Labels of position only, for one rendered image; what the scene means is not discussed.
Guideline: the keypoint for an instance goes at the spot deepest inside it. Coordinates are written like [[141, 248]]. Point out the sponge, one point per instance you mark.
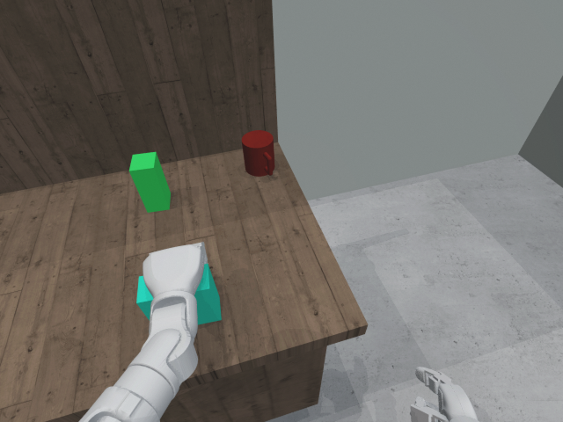
[[207, 297]]

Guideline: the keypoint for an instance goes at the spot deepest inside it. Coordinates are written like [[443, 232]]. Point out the left robot hand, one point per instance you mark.
[[177, 268]]

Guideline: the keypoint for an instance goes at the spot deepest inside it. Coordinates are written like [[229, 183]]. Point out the table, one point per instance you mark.
[[84, 86]]

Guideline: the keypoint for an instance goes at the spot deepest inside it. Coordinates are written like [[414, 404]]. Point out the robot left forearm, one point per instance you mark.
[[152, 379]]

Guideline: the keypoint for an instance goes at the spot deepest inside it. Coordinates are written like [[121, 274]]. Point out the right robot hand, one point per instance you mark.
[[453, 402]]

